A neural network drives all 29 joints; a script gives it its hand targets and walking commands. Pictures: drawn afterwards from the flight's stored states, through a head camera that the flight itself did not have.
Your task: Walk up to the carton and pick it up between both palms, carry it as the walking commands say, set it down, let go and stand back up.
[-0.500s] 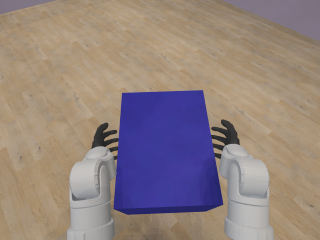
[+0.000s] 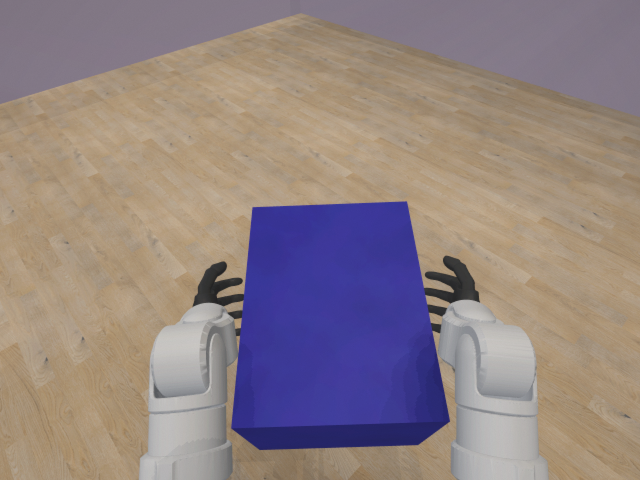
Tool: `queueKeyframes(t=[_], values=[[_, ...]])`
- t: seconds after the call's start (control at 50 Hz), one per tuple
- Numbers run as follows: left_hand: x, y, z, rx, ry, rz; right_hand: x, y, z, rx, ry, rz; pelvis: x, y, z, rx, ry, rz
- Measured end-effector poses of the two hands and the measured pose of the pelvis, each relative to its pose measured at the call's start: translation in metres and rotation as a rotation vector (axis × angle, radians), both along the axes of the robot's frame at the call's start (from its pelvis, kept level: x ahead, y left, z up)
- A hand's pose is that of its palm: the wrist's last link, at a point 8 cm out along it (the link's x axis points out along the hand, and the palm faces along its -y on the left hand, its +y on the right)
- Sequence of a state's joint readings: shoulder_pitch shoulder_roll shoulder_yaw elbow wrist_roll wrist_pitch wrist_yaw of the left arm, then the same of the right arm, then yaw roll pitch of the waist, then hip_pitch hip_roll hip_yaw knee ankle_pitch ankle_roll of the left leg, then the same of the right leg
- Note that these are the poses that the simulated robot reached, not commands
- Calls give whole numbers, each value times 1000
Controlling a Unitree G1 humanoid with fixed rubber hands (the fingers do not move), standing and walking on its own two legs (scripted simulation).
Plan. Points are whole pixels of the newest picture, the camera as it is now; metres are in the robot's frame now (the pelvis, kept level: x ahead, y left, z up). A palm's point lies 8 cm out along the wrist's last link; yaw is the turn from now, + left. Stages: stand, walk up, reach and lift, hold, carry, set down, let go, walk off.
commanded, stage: carry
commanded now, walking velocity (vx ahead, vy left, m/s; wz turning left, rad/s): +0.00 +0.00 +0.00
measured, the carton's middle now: (334, 324) +0.34 -0.01 +0.01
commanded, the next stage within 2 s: none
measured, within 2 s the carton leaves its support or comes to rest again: neither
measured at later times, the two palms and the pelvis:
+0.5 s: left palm (192, 341) +0.28 +0.16 +0.08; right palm (441, 329) +0.28 -0.13 +0.09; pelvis -0.01 +0.02 +0.00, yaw +0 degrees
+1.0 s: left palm (187, 332) +0.30 +0.17 +0.07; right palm (430, 323) +0.29 -0.12 +0.08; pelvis +0.00 +0.02 +0.00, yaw +0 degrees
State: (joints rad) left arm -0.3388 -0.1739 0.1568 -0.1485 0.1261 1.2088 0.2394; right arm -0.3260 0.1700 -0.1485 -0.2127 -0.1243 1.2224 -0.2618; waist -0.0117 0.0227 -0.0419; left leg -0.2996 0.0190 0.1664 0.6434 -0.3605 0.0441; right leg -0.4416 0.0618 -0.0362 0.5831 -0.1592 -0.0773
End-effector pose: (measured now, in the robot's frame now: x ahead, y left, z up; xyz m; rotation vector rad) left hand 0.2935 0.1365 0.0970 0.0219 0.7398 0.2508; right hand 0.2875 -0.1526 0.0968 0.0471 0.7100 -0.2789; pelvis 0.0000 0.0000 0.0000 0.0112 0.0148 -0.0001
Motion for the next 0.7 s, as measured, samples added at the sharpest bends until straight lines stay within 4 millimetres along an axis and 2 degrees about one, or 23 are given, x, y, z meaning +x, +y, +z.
queueKeyframes(t=[0.22,0.38,0.7], values=[[-15,6,-4,-31,6,2,-15,6,6,-33,4,4,-12,3,0,-5,-12,0],[-20,18,-22,-34,56,6,-16,17,-11,-41,54,24,-15,10,1,-14,-7,0],[-2,31,-27,-42,22,1,2,30,-14,-50,21,29,-3,22,2,-29,11,0]])
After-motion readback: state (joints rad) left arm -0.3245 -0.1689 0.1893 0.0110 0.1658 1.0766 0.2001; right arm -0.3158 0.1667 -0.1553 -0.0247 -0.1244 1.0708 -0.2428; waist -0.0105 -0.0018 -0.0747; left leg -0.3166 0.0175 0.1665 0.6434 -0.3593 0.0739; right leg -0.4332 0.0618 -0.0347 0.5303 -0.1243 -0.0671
